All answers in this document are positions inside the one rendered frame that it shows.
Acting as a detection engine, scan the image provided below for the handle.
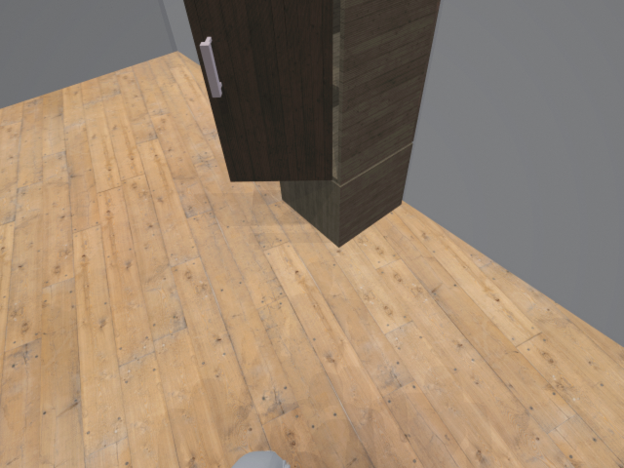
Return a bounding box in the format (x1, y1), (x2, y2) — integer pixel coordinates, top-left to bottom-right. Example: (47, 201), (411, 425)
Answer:
(200, 37), (222, 98)

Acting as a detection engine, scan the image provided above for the cupboard door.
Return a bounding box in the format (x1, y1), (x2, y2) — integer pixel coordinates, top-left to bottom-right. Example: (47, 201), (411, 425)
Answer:
(183, 0), (333, 182)

